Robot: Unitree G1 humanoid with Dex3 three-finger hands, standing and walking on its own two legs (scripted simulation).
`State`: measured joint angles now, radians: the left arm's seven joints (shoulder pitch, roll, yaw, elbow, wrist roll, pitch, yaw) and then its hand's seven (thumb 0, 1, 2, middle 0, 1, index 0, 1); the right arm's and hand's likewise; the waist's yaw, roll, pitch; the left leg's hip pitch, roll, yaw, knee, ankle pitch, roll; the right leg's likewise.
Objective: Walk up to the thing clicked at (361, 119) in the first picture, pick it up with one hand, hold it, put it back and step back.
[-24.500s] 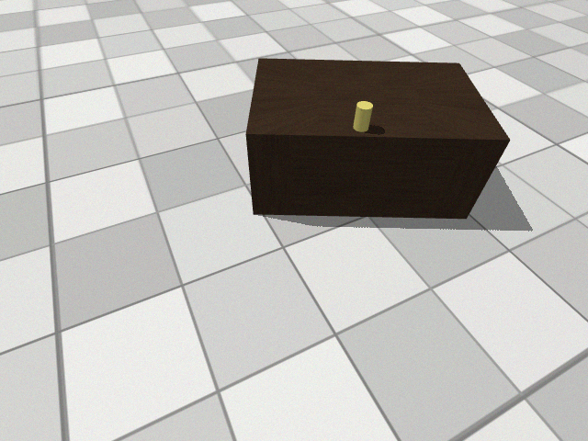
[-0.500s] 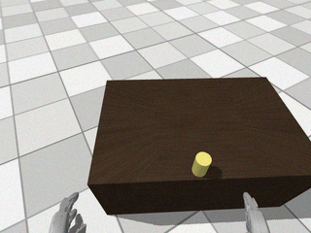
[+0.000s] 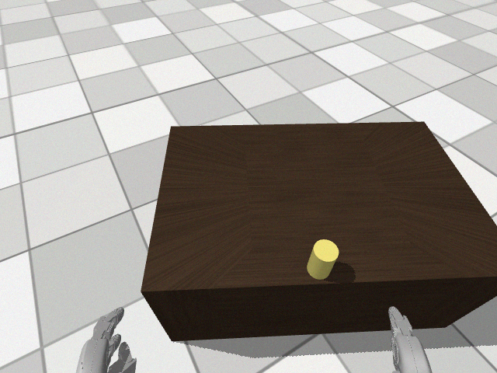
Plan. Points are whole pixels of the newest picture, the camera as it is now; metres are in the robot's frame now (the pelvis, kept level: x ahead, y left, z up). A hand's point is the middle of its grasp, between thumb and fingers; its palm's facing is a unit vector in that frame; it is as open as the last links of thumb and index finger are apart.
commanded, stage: home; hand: right
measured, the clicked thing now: (322, 259) +0.44 -0.19 -0.23
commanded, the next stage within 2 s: stand in 0.08 s
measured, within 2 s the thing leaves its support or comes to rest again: neither
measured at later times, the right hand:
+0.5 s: hand out of the picture +0.11 -0.25 -0.12, palm faces -0.02 +0.93 -0.37, open 12.6 cm
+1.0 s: hand out of the picture +0.06 -0.24 -0.10, palm faces +0.00 +0.94 -0.35, open 7.4 cm
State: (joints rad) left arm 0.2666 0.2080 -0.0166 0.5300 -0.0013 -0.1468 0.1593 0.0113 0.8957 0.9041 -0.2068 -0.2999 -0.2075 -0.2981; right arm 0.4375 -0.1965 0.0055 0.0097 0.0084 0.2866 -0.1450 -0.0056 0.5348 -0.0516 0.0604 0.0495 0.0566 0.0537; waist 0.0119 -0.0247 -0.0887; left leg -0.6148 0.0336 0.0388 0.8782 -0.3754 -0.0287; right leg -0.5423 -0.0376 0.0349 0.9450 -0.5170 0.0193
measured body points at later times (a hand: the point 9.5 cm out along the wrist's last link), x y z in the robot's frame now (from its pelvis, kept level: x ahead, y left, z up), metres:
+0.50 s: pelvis +0.01 +0.00 +0.02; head +0.02 +0.00 +0.47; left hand +0.11 +0.30 -0.09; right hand +0.11 -0.30 -0.09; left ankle +0.04 +0.14 -0.69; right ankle -0.02 -0.13 -0.69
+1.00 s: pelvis +0.01 +0.01 +0.05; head +0.01 +0.02 +0.50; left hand +0.08 +0.30 -0.09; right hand +0.06 -0.29 -0.08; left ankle +0.04 +0.14 -0.69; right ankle -0.02 -0.13 -0.69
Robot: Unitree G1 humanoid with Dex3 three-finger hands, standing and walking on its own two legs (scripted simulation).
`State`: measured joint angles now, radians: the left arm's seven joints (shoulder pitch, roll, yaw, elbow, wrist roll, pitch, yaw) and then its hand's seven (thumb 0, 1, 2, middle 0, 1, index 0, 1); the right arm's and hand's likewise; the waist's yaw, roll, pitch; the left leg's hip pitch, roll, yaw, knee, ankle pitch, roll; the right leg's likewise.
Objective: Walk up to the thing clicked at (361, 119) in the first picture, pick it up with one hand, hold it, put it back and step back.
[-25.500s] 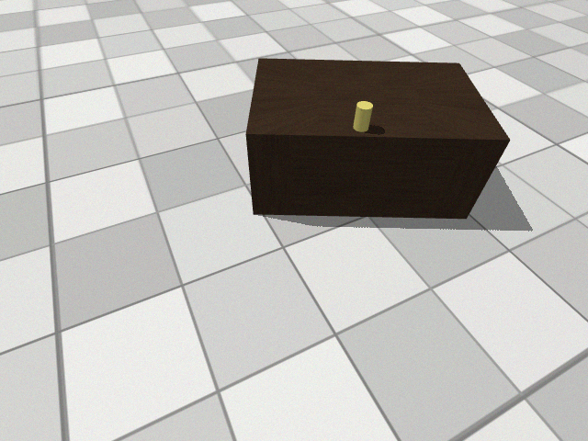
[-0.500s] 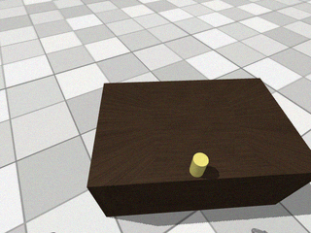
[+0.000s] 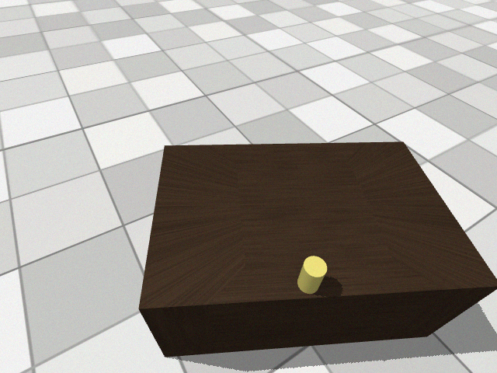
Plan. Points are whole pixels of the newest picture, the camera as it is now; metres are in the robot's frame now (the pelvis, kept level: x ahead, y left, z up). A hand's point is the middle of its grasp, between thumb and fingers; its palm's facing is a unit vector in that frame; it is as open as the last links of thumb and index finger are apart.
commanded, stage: stand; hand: right
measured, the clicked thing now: (311, 275) +0.43 -0.19 -0.28
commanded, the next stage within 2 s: step back in 1.70 s
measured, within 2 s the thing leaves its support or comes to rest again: neither
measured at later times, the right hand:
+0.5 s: hand out of the picture +0.06 -0.24 -0.15, palm faces +0.00 +0.94 -0.35, open 7.4 cm
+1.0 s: hand out of the picture +0.08 -0.23 -0.15, palm faces +0.00 +0.93 -0.35, open 7.4 cm
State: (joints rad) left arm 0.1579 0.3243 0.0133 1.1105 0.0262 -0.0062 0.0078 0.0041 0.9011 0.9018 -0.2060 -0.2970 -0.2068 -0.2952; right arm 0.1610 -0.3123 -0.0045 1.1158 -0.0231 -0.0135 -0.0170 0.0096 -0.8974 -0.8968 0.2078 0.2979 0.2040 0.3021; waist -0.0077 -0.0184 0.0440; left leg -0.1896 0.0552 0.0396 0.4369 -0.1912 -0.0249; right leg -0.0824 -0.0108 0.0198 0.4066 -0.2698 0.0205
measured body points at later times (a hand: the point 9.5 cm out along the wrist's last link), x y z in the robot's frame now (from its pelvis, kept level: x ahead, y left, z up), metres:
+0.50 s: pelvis +0.00 +0.01 +0.00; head +0.00 +0.02 +0.45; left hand +0.06 +0.31 -0.14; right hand +0.06 -0.28 -0.13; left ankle +0.03 +0.13 -0.74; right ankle -0.03 -0.13 -0.74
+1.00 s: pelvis +0.01 +0.02 +0.00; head +0.01 +0.03 +0.45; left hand +0.07 +0.32 -0.14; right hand +0.08 -0.28 -0.12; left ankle +0.03 +0.13 -0.74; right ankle -0.03 -0.13 -0.74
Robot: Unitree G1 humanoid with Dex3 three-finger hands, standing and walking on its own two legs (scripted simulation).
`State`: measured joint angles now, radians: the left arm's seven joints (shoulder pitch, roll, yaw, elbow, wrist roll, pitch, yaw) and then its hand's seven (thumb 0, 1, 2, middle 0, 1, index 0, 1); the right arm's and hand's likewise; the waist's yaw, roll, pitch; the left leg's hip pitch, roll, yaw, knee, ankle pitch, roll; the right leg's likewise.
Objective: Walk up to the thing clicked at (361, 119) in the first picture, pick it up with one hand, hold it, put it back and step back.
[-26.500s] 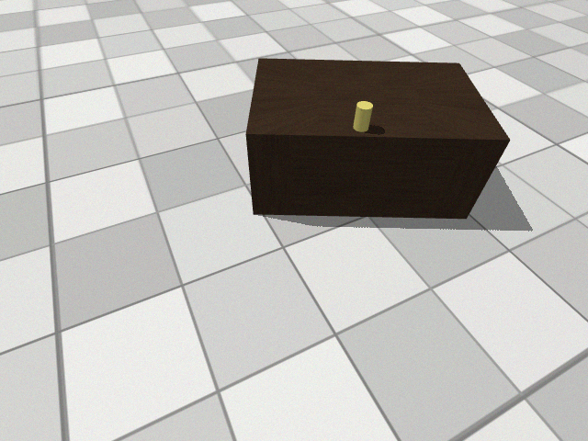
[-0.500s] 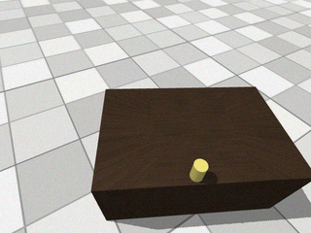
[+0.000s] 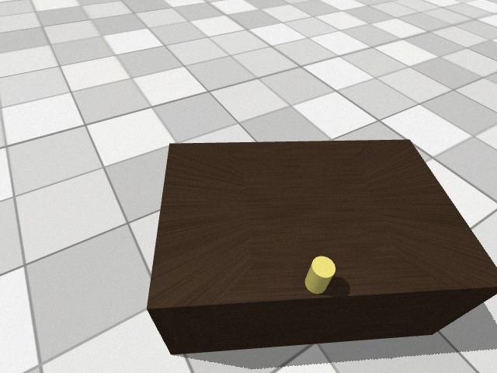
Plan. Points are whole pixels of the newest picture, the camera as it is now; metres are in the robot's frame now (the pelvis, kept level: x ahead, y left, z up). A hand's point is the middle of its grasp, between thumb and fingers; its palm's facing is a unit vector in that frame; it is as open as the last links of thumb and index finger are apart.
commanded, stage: stand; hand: right
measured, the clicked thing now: (319, 275) +0.42 -0.21 -0.28
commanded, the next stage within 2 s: step back in 0.70 s
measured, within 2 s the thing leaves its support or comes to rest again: neither
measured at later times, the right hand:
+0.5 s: hand out of the picture +0.06 -0.26 -0.16, palm faces +0.00 +0.94 -0.35, open 7.4 cm
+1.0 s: hand out of the picture +0.09 -0.31 -0.18, palm faces +0.00 +0.93 -0.36, open 7.4 cm
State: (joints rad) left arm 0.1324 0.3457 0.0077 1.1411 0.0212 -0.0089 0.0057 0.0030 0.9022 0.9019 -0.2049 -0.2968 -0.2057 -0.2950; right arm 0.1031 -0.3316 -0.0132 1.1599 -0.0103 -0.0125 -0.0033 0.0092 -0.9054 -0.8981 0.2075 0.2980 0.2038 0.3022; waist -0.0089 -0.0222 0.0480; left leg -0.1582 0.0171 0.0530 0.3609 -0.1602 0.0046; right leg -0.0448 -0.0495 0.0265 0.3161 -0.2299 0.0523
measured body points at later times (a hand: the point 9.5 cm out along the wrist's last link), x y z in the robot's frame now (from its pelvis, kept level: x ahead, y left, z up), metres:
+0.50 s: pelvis +0.00 +0.00 +0.00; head +0.01 +0.01 +0.45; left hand +0.05 +0.30 -0.14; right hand +0.06 -0.30 -0.13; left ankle +0.02 +0.11 -0.75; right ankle -0.03 -0.15 -0.75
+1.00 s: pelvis -0.05 -0.04 -0.03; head +0.01 -0.06 +0.42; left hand +0.03 +0.28 -0.14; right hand +0.09 -0.35 -0.16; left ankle +0.01 +0.11 -0.73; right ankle -0.05 -0.15 -0.75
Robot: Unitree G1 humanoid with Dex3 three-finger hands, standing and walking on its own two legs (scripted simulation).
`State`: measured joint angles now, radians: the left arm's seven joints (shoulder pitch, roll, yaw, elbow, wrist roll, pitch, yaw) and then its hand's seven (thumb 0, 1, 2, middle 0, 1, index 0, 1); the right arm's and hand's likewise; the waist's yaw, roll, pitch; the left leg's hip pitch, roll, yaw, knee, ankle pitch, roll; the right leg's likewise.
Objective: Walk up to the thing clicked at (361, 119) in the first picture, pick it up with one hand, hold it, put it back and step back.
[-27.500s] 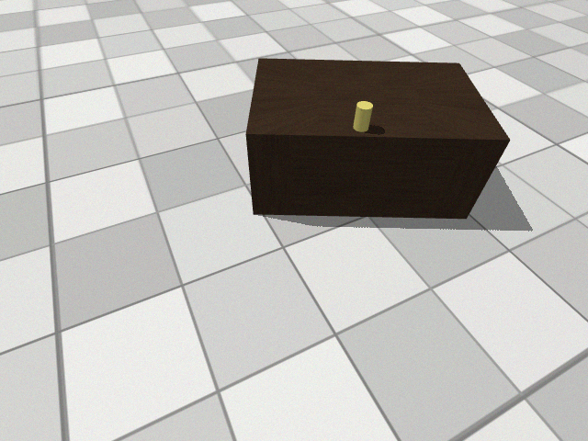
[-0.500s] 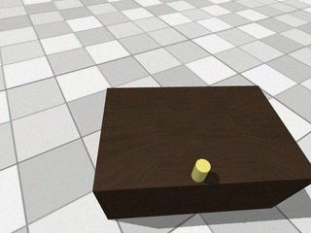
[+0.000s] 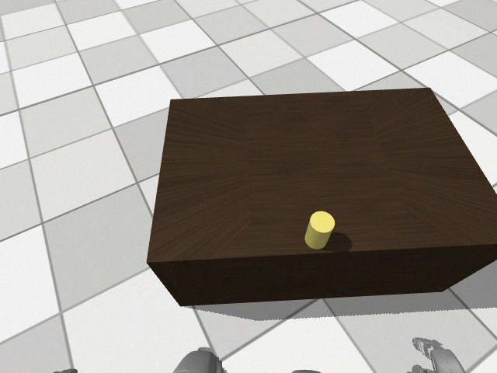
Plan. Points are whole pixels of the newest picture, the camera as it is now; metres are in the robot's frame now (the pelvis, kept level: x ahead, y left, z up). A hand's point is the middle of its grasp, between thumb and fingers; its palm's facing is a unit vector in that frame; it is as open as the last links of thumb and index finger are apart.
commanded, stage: step back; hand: right
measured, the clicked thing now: (318, 230) +0.47 -0.17 -0.25
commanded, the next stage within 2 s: none
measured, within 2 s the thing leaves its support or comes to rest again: neither
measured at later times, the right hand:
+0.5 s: hand out of the picture +0.01 -0.23 -0.13, palm faces -0.11 +0.90 -0.42, open 7.4 cm
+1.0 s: hand out of the picture -0.17 -0.26 -0.15, palm faces -0.02 +0.92 -0.38, open 7.4 cm
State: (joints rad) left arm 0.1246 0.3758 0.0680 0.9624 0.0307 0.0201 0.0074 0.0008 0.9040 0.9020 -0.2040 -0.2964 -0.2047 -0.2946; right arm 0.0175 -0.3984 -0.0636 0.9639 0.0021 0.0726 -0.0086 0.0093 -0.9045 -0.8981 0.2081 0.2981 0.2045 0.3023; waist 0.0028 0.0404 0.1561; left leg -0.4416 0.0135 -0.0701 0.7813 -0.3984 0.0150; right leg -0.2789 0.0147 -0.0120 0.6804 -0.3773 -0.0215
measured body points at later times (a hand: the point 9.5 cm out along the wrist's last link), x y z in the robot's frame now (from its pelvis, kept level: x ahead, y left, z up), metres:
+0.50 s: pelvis -0.10 +0.03 +0.01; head -0.04 +0.06 +0.45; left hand -0.01 +0.35 -0.12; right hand +0.01 -0.27 -0.10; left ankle -0.10 +0.13 -0.72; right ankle -0.11 -0.11 -0.64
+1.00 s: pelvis -0.25 +0.02 +0.01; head -0.20 +0.00 +0.45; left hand -0.15 +0.33 -0.09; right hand -0.17 -0.30 -0.12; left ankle -0.27 +0.15 -0.66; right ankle -0.21 -0.10 -0.72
